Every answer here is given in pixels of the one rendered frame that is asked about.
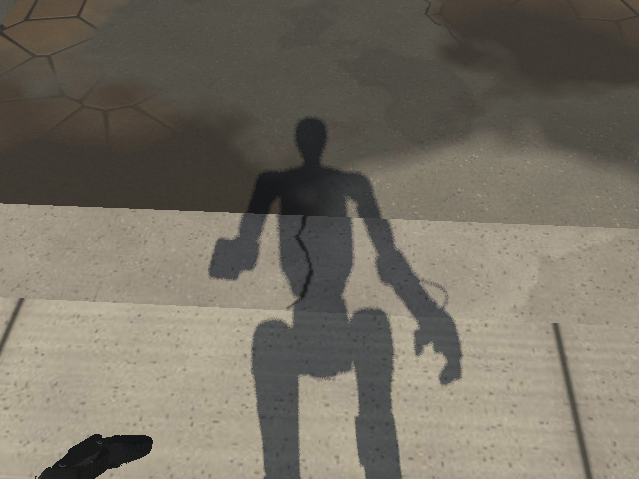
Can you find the robot left hand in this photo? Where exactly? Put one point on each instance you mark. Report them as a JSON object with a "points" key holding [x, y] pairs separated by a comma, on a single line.
{"points": [[93, 456]]}

